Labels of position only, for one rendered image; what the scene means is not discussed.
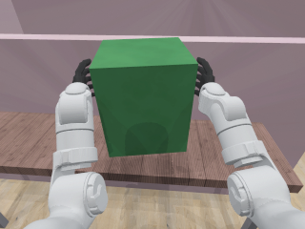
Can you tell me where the right robot upper arm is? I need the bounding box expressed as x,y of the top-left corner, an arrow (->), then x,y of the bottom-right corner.
227,165 -> 305,229

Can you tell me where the robot left hand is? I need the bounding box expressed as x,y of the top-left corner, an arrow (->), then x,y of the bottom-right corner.
72,58 -> 95,97

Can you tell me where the left robot upper arm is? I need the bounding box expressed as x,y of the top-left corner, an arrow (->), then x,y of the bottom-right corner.
23,172 -> 109,229

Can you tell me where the table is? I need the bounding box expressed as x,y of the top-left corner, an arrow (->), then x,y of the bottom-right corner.
0,111 -> 304,229

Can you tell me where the right robot forearm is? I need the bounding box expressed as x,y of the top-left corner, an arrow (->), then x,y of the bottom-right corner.
198,82 -> 291,201

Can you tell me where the robot right hand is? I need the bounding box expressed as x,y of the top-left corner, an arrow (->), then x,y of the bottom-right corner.
194,57 -> 215,96

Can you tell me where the carton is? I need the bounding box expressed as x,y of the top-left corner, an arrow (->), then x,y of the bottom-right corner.
89,37 -> 198,157

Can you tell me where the left robot forearm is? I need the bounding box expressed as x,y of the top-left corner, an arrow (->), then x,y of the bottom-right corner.
48,82 -> 98,210

